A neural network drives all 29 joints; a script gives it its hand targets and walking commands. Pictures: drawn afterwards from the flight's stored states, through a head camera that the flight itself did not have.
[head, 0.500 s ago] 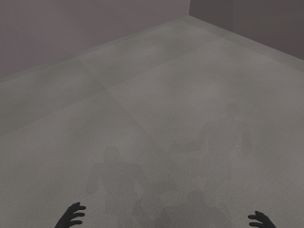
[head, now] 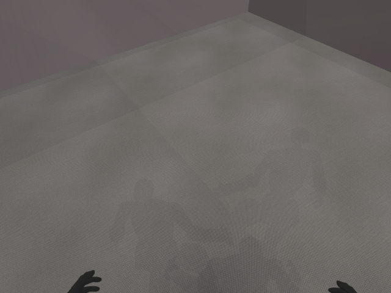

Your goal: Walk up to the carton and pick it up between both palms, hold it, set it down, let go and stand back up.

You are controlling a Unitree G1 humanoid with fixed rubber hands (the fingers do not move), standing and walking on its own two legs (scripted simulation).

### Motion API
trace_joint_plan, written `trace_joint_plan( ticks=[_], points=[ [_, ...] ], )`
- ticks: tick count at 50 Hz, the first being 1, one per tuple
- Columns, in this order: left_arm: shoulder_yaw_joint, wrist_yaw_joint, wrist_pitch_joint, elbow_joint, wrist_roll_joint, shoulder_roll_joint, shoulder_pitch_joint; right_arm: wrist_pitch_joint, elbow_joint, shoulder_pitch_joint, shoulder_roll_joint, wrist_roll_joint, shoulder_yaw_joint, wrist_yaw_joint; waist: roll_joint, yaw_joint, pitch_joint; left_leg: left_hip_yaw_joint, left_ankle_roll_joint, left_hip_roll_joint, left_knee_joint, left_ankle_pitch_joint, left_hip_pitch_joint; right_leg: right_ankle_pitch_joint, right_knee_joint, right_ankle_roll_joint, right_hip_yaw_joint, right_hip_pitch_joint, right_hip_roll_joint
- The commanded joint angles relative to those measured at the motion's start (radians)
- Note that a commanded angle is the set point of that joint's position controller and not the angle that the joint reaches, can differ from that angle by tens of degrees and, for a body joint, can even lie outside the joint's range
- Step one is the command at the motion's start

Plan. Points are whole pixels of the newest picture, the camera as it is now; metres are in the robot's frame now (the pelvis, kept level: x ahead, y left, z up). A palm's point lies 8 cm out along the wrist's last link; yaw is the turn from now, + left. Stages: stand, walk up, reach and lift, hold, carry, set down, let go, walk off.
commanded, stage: stand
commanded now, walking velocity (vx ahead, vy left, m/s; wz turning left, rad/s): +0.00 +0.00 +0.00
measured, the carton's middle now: out of the picture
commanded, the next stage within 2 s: walk up in 0.80 s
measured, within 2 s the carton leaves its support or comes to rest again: neither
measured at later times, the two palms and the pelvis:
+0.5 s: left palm out of the picture +0.09 +0.31 -0.10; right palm out of the picture +0.11 -0.30 -0.09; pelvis +0.00 +0.00 +0.01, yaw +1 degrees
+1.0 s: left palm out of the picture +0.08 +0.31 -0.10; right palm out of the picture +0.11 -0.30 -0.09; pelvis +0.00 +0.00 +0.02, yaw +1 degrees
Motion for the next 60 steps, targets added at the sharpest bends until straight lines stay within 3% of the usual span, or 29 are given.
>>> trace_joint_plan(
  ticks=[1, 6, 9, 10, 13, 16, 17, 19, 23, 26, 28, 29, 30, 34, 35, 42, 43, 44, 47, 49, 50, 52, 53, 54, 55, 56, 57, 58, 60],
  points=[
    [0.048, 0.023, -0.005, -0.024, -0.003, 0.194, -0.036, -0.015, -0.037, -0.017, -0.171, 0.009, -0.033, -0.021, 0.030, 0.010, -0.109, -0.080, 0.055, 0.109, -0.093, 0.370, 0.073, 0.282, -0.084, -0.044, 0.083, 0.053, -0.094],
    [0.040, 0.015, -0.012, 0.010, 0.002, 0.218, -0.041, -0.007, 0.007, -0.017, -0.185, 0.013, -0.034, -0.019, -0.017, -0.004, -0.133, -0.064, 0.058, 0.093, -0.126, 0.305, 0.091, 0.334, -0.150, -0.050, 0.100, 0.125, -0.123],
    [0.029, 0.011, -0.011, 0.027, 0.004, 0.168, -0.073, -0.008, 0.018, -0.044, -0.213, 0.014, -0.038, -0.026, 0.066, -0.004, -0.118, -0.085, 0.025, 0.106, -0.140, 0.529, 0.127, 0.377, -0.122, -0.040, 0.054, 0.109, -0.092],
    [0.030, 0.011, -0.011, 0.029, 0.002, 0.161, -0.071, -0.008, 0.028, -0.045, -0.179, 0.031, -0.023, -0.015, -0.012, 0.012, -0.128, -0.097, 0.043, 0.119, -0.149, 0.429, 0.124, 0.342, -0.160, -0.040, 0.066, 0.114, -0.097],
    [0.040, 0.015, -0.006, 0.071, -0.002, 0.207, -0.067, -0.004, 0.050, -0.055, -0.173, 0.013, -0.025, -0.023, -0.021, 0.010, -0.084, -0.106, 0.054, 0.114, -0.193, 0.351, 0.093, 0.282, -0.199, -0.027, 0.083, 0.136, -0.112],
    [0.033, 0.012, 0.009, 0.070, 0.000, 0.172, -0.099, -0.003, 0.064, -0.077, -0.198, 0.012, -0.025, -0.020, 0.048, 0.006, -0.045, -0.129, 0.028, 0.127, -0.253, 0.285, 0.049, 0.240, -0.211, -0.032, 0.072, 0.149, -0.108],
    [0.040, 0.011, 0.015, 0.096, -0.005, 0.196, -0.056, -0.006, 0.060, -0.104, -0.171, 0.007, -0.018, -0.020, -0.015, 0.016, -0.087, -0.097, 0.025, 0.115, -0.228, 0.334, 0.091, 0.243, -0.227, -0.013, 0.064, 0.151, -0.099],
    [0.033, 0.016, -0.003, 0.108, -0.005, 0.186, -0.090, -0.007, 0.080, -0.081, -0.189, 0.007, -0.023, -0.013, 0.074, 0.001, -0.100, -0.081, 0.034, 0.099, -0.252, 0.288, 0.119, 0.250, -0.247, -0.030, 0.096, 0.186, -0.125],
    [0.045, 0.015, 0.002, 0.125, -0.009, 0.213, -0.081, -0.009, 0.094, -0.122, -0.185, 0.018, -0.019, -0.017, -0.027, 0.021, -0.090, -0.088, 0.038, 0.108, -0.231, 0.350, 0.126, 0.311, -0.261, -0.032, 0.085, 0.162, -0.122],
    [0.034, 0.015, -0.006, 0.152, -0.008, 0.202, -0.049, -0.004, 0.106, -0.089, -0.180, 0.007, 0.002, -0.016, 0.056, 0.021, -0.079, -0.086, 0.042, 0.103, -0.236, 0.362, 0.117, 0.293, -0.244, -0.020, 0.096, 0.184, -0.128],
    [0.039, 0.009, 0.001, 0.133, 0.000, 0.201, -0.099, 0.000, 0.115, -0.104, -0.225, 0.021, -0.025, -0.022, -0.037, 0.025, -0.064, -0.104, 0.023, 0.118, -0.259, 0.363, 0.106, 0.257, -0.257, -0.026, 0.057, 0.144, -0.116],
    [0.026, 0.011, 0.005, 0.134, -0.002, 0.164, -0.077, -0.006, 0.118, -0.070, -0.214, 0.013, -0.013, -0.028, 0.063, 0.006, -0.078, -0.091, 0.004, 0.121, -0.265, 0.405, 0.141, 0.268, -0.251, -0.027, 0.071, 0.155, -0.126],
    [0.039, 0.012, 0.005, 0.145, -0.009, 0.228, -0.071, -0.007, 0.105, -0.097, -0.182, 0.016, -0.007, -0.024, -0.009, 0.010, -0.046, -0.111, 0.016, 0.126, -0.275, 0.371, 0.121, 0.274, -0.252, -0.019, 0.070, 0.140, -0.112],
    [0.017, 0.007, 0.005, 0.148, -0.003, 0.164, -0.067, -0.008, 0.110, -0.148, -0.213, 0.013, -0.019, -0.025, 0.052, 0.033, -0.066, -0.132, 0.036, 0.131, -0.297, 0.286, 0.100, 0.220, -0.269, -0.018, 0.054, 0.167, -0.116],
    [0.033, 0.014, 0.006, 0.163, 0.006, 0.201, -0.084, -0.011, 0.107, -0.121, -0.159, 0.005, -0.003, -0.020, -0.018, 0.016, -0.100, -0.122, 0.040, 0.135, -0.290, 0.293, 0.137, 0.218, -0.277, -0.025, 0.073, 0.176, -0.121],
    [0.033, 0.006, -0.010, 0.171, -0.003, 0.227, -0.076, 0.004, 0.149, -0.075, -0.197, 0.011, -0.014, -0.027, -0.049, 0.000, -0.071, -0.108, 0.026, 0.102, -0.273, 0.306, 0.139, 0.279, -0.285, -0.007, 0.062, 0.162, -0.121],
    [0.019, 0.008, -0.011, 0.166, -0.001, 0.197, -0.084, 0.004, 0.132, -0.124, -0.194, 0.006, -0.007, -0.016, 0.032, 0.019, -0.042, -0.078, 0.042, 0.122, -0.271, 0.272, 0.128, 0.234, -0.293, -0.015, 0.087, 0.130, -0.128],
    [0.029, 0.011, -0.010, 0.164, 0.001, 0.209, -0.080, 0.002, 0.125, -0.099, -0.164, 0.014, -0.009, -0.023, 0.006, -0.012, -0.060, -0.107, 0.039, 0.116, -0.283, 0.317, 0.100, 0.306, -0.268, -0.007, 0.058, 0.169, -0.119],
    [0.036, 0.010, 0.000, 0.164, 0.003, 0.196, -0.080, -0.003, 0.127, -0.112, -0.198, 0.000, -0.017, -0.020, -0.032, 0.028, -0.084, -0.094, 0.042, 0.106, -0.278, 0.324, 0.093, 0.231, -0.279, -0.018, 0.060, 0.201, -0.127],
    [0.018, 0.010, 0.002, 0.165, 0.000, 0.164, -0.054, -0.007, 0.121, -0.125, -0.196, 0.011, -0.013, -0.020, 0.055, 0.033, -0.038, -0.095, 0.025, 0.100, -0.281, 0.268, 0.075, 0.264, -0.288, -0.023, 0.075, 0.177, -0.147],
    [0.073, -0.022, 0.048, 0.076, -0.002, 0.283, -0.077, 0.011, 0.069, -0.096, -0.244, 0.013, -0.047, -0.021, -0.021, -0.001, -0.012, 0.008, 0.035, 0.068, -0.093, 0.384, 0.147, 0.599, -0.217, -0.077, 0.172, 0.029, -0.127],
    [0.086, -0.033, 0.056, 0.029, -0.001, 0.281, -0.064, 0.020, 0.049, -0.009, -0.221, 0.020, -0.044, -0.025, -0.143, -0.014, -0.095, 0.025, 0.011, 0.051, -0.008, 0.481, 0.109, 0.708, -0.168, -0.119, 0.160, 0.078, -0.141],
    [0.098, -0.041, 0.068, -0.006, -0.002, 0.282, -0.078, 0.025, 0.028, 0.024, -0.229, 0.024, -0.053, -0.027, -0.113, -0.014, -0.101, 0.022, 0.013, 0.013, 0.047, 0.366, 0.105, 0.673, -0.171, -0.146, 0.205, 0.027, -0.173],
    [0.094, -0.044, 0.073, -0.041, 0.007, 0.256, -0.063, 0.030, 0.019, 0.051, -0.209, 0.016, -0.048, -0.025, -0.139, -0.032, -0.149, 0.021, 0.013, 0.030, -0.018, 0.311, 0.163, 0.602, -0.139, -0.139, 0.204, -0.007, -0.171],
    [0.084, -0.046, 0.083, -0.064, 0.004, 0.245, -0.081, 0.035, -0.010, 0.051, -0.234, 0.014, -0.061, -0.030, -0.010, -0.047, -0.139, -0.066, 0.047, 0.126, -0.106, 0.388, 0.208, 0.535, -0.045, -0.090, 0.147, -0.089, -0.089],
    [0.078, -0.048, 0.087, -0.101, 0.007, 0.205, -0.115, 0.038, -0.014, 0.071, -0.279, 0.006, -0.076, -0.034, 0.176, -0.064, -0.116, -0.195, 0.110, 0.277, -0.210, 0.527, 0.193, 0.303, 0.169, -0.028, 0.037, -0.154, 0.032],
    [0.082, -0.047, 0.105, -0.133, 0.013, 0.167, -0.077, 0.042, -0.066, 0.009, -0.278, -0.002, -0.084, -0.036, 0.232, -0.021, -0.116, -0.242, 0.193, 0.358, -0.224, 0.711, 0.215, -0.192, 0.361, -0.018, 0.079, -0.229, 0.084],
    [0.082, -0.041, 0.118, -0.139, 0.025, 0.172, -0.081, 0.040, -0.090, 0.021, -0.319, 0.002, -0.094, -0.047, 0.214, -0.041, -0.146, -0.281, 0.280, 0.464, -0.207, 0.797, 0.200, -0.270, 0.512, 0.002, 0.167, -0.225, 0.057],
    [0.097, -0.054, 0.123, -0.149, 0.008, 0.211, -0.048, 0.031, -0.119, -0.021, -0.277, 0.003, -0.093, -0.054, 0.045, 0.014, -0.072, -0.205, 0.281, 0.418, -0.212, 0.712, 0.135, -0.166, 0.627, 0.000, 0.219, -0.263, 0.037]
  ],
)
